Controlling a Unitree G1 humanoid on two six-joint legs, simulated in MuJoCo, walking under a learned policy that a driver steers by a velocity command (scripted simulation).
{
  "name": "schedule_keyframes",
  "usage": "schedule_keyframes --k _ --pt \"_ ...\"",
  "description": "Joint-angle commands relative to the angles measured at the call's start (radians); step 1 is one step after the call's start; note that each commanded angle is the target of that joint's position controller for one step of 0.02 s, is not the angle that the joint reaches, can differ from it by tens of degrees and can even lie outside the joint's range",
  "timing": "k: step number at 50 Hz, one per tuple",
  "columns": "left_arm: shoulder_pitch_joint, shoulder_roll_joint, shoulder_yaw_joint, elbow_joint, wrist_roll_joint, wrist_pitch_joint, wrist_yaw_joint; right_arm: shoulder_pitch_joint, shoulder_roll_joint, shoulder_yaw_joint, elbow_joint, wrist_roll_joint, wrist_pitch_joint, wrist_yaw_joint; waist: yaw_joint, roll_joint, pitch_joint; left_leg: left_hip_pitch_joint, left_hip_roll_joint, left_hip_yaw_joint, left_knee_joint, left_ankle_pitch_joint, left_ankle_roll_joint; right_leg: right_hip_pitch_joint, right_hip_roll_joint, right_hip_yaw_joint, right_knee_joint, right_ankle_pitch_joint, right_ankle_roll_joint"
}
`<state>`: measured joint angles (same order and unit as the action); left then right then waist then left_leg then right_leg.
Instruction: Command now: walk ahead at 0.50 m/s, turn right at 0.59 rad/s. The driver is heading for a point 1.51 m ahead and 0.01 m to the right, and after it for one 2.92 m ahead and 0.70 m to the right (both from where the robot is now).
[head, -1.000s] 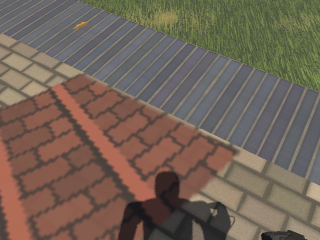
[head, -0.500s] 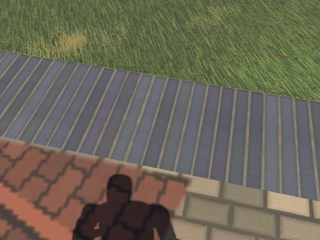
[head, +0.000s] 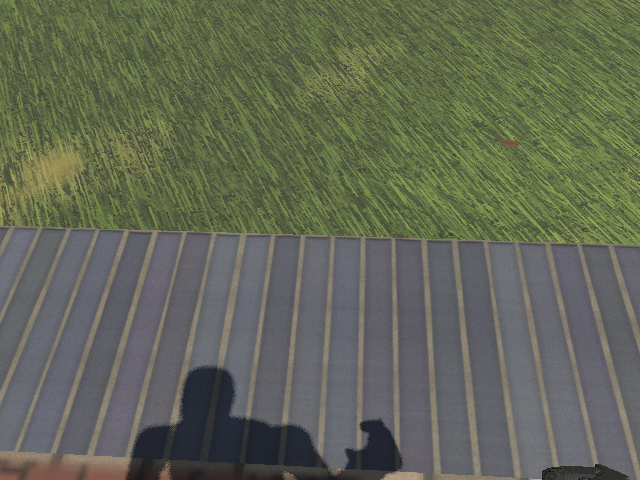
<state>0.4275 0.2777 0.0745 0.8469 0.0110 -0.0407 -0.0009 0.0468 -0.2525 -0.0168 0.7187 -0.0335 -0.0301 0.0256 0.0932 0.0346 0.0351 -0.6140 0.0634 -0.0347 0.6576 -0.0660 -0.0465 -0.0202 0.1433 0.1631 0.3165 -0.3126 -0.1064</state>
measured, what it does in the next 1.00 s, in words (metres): walks ahead: left foot, then right foot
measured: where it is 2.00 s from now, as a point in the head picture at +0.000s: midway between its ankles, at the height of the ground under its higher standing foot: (387, 259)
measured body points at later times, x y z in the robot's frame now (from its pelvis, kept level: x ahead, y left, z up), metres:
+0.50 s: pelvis +0.25 +0.01 +0.00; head +0.28 +0.00 +0.45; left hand +0.51 +0.18 -0.09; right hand +0.16 -0.24 -0.13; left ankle +0.18 +0.13 -0.74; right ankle +0.35 -0.14 -0.70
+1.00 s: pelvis +0.50 -0.09 +0.00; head +0.52 -0.10 +0.45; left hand +0.52 +0.17 -0.13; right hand +0.60 -0.35 -0.13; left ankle +0.67 +0.01 -0.69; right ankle +0.37 -0.13 -0.74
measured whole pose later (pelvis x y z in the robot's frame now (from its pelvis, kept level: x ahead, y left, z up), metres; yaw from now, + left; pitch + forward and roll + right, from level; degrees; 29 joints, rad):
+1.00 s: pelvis +0.50 -0.09 +0.00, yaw -8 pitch +1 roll -1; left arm 0.41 0.22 0.03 0.91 0.02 -0.09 0.01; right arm 0.16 -0.24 -0.04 0.82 -0.03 0.00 0.05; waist 0.04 0.04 0.04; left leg -0.65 0.07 0.04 0.76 -0.01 0.05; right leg 0.08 0.06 -0.20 0.20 -0.30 -0.06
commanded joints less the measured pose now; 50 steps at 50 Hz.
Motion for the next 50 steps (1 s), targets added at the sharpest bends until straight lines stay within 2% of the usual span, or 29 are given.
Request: schedule_keyframes --k 1,2,3,4,5,6,7,8,9,10,11,13,15,18,21,25,27,28,29,30,31,32,33,34,36,38,41,46,50 --pt "-0.011 0.182 0.042 -0.063 0.007 -0.01 0.013 -0.054 -0.111 -0.025 -0.094 0.008 -0.031 -0.005 -0.046 -0.12 -0.01 0.121 -0.048 0.006 -0.101 -0.044 0.029 -0.024 -0.273 0.21 0.036 0.552 -0.083" --pt "-0.044 0.192 0.044 -0.074 0.008 -0.012 0.012 0.024 -0.129 -0.033 -0.073 0.009 -0.036 -0.012 -0.084 -0.123 -0.033 0.247 -0.073 0.015 -0.127 -0.086 0.044 -0.062 -0.262 0.213 0.092 0.617 -0.062" --pt "-0.066 0.194 0.043 -0.078 0.004 -0.017 0.005 0.147 -0.151 -0.044 -0.037 0.007 -0.045 -0.023 -0.146 -0.089 -0.089 0.415 -0.088 0.027 -0.188 -0.081 0.064 -0.098 -0.217 0.188 0.23 0.659 -0.039" --pt "-0.063 0.151 0.03 -0.089 -0.007 -0.026 -0.005 0.285 -0.206 -0.061 -0.018 -0.01 -0.058 -0.038 -0.206 -0.004 -0.197 0.633 0.037 -0.09 -0.229 -0.17 0.106 -0.193 -0.144 0.124 0.464 0.539 -0.011" --pt "0.009 0.049 0.006 -0.129 -0.041 -0.028 -0.005 0.37 -0.305 -0.083 -0.029 -0.036 -0.053 -0.05 -0.194 0.196 -0.339 0.905 0.327 -0.495 -0.3 -0.353 0.194 -0.47 -0.004 -0.006 0.774 0.015 0.031" --pt "0.045 0.102 0.008 -0.13 -0.01 -0.018 -0.001 0.317 -0.285 -0.084 -0.027 -0.018 -0.037 -0.045 -0.138 0.237 -0.334 0.849 0.388 -0.75 -0.391 -0.432 0.246 -0.6 -0.025 -0.038 0.897 -0.232 0.024" --pt "0.009 0.131 0.014 -0.105 0.009 -0.004 -0.001 0.242 -0.188 -0.063 -0.044 -0.009 -0.03 -0.042 -0.117 0.083 -0.181 0.71 0.353 -0.621 -0.395 -0.51 0.236 -0.628 -0.096 -0.035 0.944 -0.146 0.021" --pt "-0.047 0.123 0.012 -0.106 0.014 0.001 -0.012 0.195 -0.124 -0.048 -0.043 -0.002 -0.03 -0.038 -0.113 0.004 -0.086 0.592 0.296 -0.464 -0.415 -0.429 0.218 -0.612 -0.129 -0.053 0.91 -0.074 0.028" --pt "-0.066 0.105 0.01 -0.11 0.016 0.008 -0.022 0.179 -0.103 -0.04 -0.038 -0.003 -0.032 -0.037 -0.099 0.031 -0.046 0.525 0.247 -0.337 -0.438 -0.31 0.192 -0.588 -0.157 -0.065 0.868 -0.042 0.036" --pt "-0.075 0.099 0.01 -0.114 0.027 0.02 -0.031 0.19 -0.097 -0.037 -0.022 0.001 -0.039 -0.039 -0.091 0.068 -0.022 0.481 0.211 -0.244 -0.456 -0.214 0.178 -0.569 -0.175 -0.075 0.847 -0.028 0.045" --pt "-0.068 0.092 0.007 -0.112 0.03 0.031 -0.039 0.204 -0.103 -0.039 -0.01 0.005 -0.049 -0.036 -0.086 0.087 -0.023 0.462 0.2 -0.187 -0.463 -0.126 0.179 -0.553 -0.179 -0.087 0.851 -0.008 0.052" --pt "-0.105 0.082 0.004 -0.131 0.026 0.041 -0.05 0.23 -0.111 -0.045 0.007 0.015 -0.069 -0.027 -0.082 0.077 -0.025 0.473 0.202 -0.113 -0.481 -0.005 0.193 -0.585 -0.187 -0.091 0.847 0.037 0.059" --pt "-0.168 0.073 -0.001 -0.154 0.027 0.043 -0.057 0.255 -0.117 -0.049 0.023 0.016 -0.077 -0.023 -0.09 0.057 -0.016 0.492 0.205 -0.058 -0.505 0.039 0.207 -0.64 -0.196 -0.087 0.813 0.092 0.07" --pt "-0.251 0.05 -0.012 -0.178 0.025 0.037 -0.06 0.293 -0.115 -0.049 0.054 0.01 -0.077 -0.016 -0.103 0.05 0.006 0.516 0.18 0.027 -0.517 0.102 0.211 -0.672 -0.185 -0.09 0.672 0.177 0.08" --pt "-0.348 0.023 -0.031 -0.202 0.026 0.027 -0.068 0.311 -0.122 -0.05 0.076 0.015 -0.074 -0.012 -0.122 0.059 0.023 0.503 0.154 0.109 -0.518 0.139 0.195 -0.59 -0.177 -0.154 0.458 0.256 0.077" --pt "-0.429 0.031 -0.038 -0.228 0.031 0.02 -0.067 0.386 -0.155 -0.056 0.125 0.017 -0.056 -0.017 -0.143 0.064 0.039 0.582 0.196 0.116 -0.48 0.234 0.189 -0.515 -0.165 -0.223 0.304 0.178 0.04" --pt "-0.391 0.042 -0.034 -0.217 0.038 0.012 -0.055 0.399 -0.174 -0.058 0.147 0.018 -0.042 -0.021 -0.117 0.07 0.012 0.639 0.205 0.13 -0.374 0.462 0.183 -0.43 -0.128 -0.253 0.247 0.096 0.004" --pt "-0.293 0.048 -0.028 -0.185 0.043 0.002 -0.048 0.397 -0.178 -0.057 0.156 0.022 -0.035 -0.023 -0.067 0.057 -0.042 0.64 0.187 0.157 -0.239 0.587 0.17 -0.301 -0.097 -0.266 0.182 0.11 -0.017" --pt "-0.136 0.075 -0.014 -0.125 0.055 -0.009 -0.037 0.401 -0.161 -0.049 0.155 0.026 -0.033 -0.024 -0.006 0.02 -0.14 0.562 0.149 0.193 -0.048 0.556 0.149 -0.078 -0.091 -0.253 0.152 0.141 -0.042" --pt "0.023 0.161 0.01 -0.098 0.073 -0.014 -0.02 0.394 -0.104 -0.029 0.105 0.038 -0.037 -0.02 0.054 -0.104 -0.282 0.313 0.093 0.214 0.257 0.22 0.115 0.216 -0.328 0.029 0.13 0.028 -0.109" --pt "0.052 0.259 0.033 -0.088 0.045 -0.007 -0.008 0.447 -0.052 -0.023 0.074 0.035 -0.037 -0.01 0.013 -0.298 -0.364 0.02 -0.078 0.165 0.548 -0.49 0.084 0.371 -0.569 0.475 0.016 0.108 -0.215" --pt "0.017 0.222 0.03 -0.089 0.012 -0.003 -0.001 0.359 -0.137 -0.048 0.083 0.02 -0.025 -0.021 0.027 -0.136 -0.278 -0.068 -0.038 0.016 0.62 -0.445 0.098 0.305 -0.531 0.405 0.014 0.177 -0.196" --pt "-0.047 0.165 0.013 -0.083 0.012 -0.008 0.003 0.319 -0.112 -0.043 0.071 0.031 -0.031 -0.017 -0.011 -0.111 -0.148 -0.075 -0.011 -0.007 0.597 -0.366 0.109 0.171 -0.492 0.245 -0.002 0.262 -0.165" --pt "-0.1 0.109 -0.003 -0.082 0.016 -0.015 0.0 0.32 -0.095 -0.04 0.083 0.035 -0.034 -0.013 -0.048 -0.083 -0.088 -0.032 0.016 -0.011 0.527 -0.31 0.112 0.059 -0.443 0.141 -0.042 0.302 -0.12" --pt "-0.155 0.051 -0.02 -0.078 0.008 -0.031 0.002 0.37 -0.08 -0.041 0.118 0.01 -0.007 -0.006 -0.103 -0.124 -0.042 0.065 0.031 -0.013 0.46 -0.255 0.094 -0.076 -0.383 0.011 -0.11 0.316 -0.064" --pt "-0.135 0.051 -0.02 -0.061 0.006 -0.05 0.004 0.371 -0.066 -0.045 0.127 0.006 0.012 0.006 -0.114 -0.117 -0.031 0.07 0.019 -0.01 0.459 -0.206 0.085 -0.102 -0.373 -0.043 -0.153 0.354 -0.065" --pt "-0.094 0.064 -0.014 -0.032 0.007 -0.065 0.006 0.275 -0.049 -0.047 0.105 0.008 0.022 0.013 -0.104 -0.098 0.023 -0.037 0.028 -0.017 0.41 -0.095 0.074 -0.087 -0.372 -0.125 -0.197 0.375 -0.062" --pt "-0.059 0.055 -0.019 -0.002 0.005 -0.065 0.012 0.117 -0.025 -0.034 0.053 0.004 0.016 0.022 -0.08 -0.096 0.061 -0.069 0.014 0.042 0.191 0.069 0.074 -0.046 -0.347 -0.264 -0.188 0.492 -0.039" --pt "0.01 0.077 -0.016 0.037 0.006 -0.057 0.025 -0.002 -0.016 -0.02 -0.005 -0.002 0.016 0.033 -0.045 -0.092 0.084 -0.045 -0.007 0.13 0.033 0.062 0.116 0.055 -0.378 -0.321 -0.142 0.624 -0.026"
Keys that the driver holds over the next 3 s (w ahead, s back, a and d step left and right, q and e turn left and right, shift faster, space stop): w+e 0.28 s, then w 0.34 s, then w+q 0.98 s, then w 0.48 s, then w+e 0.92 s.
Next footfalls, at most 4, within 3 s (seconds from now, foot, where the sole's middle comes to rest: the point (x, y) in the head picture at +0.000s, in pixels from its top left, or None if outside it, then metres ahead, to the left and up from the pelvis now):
0.08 left None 0.22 0.13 -0.78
0.58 right None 0.41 -0.15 -0.78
1.14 left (389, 356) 0.73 -0.03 -0.78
1.62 right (444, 270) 0.98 -0.17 -0.78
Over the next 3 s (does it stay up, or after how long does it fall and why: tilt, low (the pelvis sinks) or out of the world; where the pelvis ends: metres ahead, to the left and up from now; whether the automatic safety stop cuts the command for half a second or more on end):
stays up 1.51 0.12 -0.13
